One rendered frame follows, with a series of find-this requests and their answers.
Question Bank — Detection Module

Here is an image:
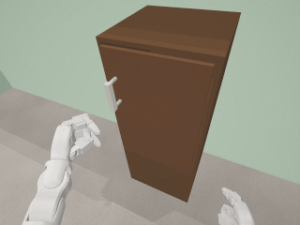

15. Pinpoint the cupboard door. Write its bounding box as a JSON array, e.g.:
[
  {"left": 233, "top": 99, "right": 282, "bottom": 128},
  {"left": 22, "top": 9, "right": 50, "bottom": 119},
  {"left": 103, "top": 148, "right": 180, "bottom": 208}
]
[{"left": 99, "top": 44, "right": 215, "bottom": 174}]

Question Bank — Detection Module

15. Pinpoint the right robot hand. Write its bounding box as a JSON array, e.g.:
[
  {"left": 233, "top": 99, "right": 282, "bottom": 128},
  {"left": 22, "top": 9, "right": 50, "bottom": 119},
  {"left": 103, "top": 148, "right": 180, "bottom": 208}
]
[{"left": 217, "top": 187, "right": 255, "bottom": 225}]

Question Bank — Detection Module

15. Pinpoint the handle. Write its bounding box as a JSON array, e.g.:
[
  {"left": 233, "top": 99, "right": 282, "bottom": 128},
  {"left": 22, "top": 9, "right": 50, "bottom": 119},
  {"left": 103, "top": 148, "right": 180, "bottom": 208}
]
[{"left": 103, "top": 76, "right": 122, "bottom": 112}]

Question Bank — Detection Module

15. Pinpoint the left robot hand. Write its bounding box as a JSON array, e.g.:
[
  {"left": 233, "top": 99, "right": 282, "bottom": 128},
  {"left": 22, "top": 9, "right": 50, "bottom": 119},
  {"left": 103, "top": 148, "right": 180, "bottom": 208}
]
[{"left": 50, "top": 113, "right": 101, "bottom": 163}]

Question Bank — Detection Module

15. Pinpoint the left robot forearm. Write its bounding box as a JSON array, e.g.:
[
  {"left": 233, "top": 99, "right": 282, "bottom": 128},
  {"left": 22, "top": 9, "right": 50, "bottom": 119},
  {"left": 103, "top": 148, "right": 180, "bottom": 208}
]
[{"left": 22, "top": 158, "right": 73, "bottom": 225}]

